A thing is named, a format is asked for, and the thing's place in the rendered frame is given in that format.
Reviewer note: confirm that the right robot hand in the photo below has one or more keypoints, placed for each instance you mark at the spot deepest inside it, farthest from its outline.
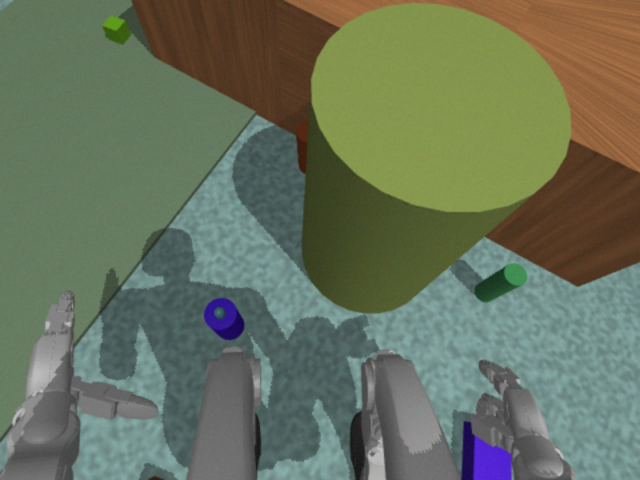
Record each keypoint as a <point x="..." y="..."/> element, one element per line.
<point x="516" y="416"/>

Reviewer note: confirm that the right robot arm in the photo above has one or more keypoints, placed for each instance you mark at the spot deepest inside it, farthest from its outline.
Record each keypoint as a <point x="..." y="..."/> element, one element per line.
<point x="537" y="458"/>

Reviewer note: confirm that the left robot arm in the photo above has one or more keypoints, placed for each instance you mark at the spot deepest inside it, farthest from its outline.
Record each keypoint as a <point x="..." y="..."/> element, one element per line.
<point x="43" y="443"/>

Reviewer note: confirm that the left robot hand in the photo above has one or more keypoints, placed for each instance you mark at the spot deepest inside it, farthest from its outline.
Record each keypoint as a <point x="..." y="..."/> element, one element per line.
<point x="51" y="370"/>

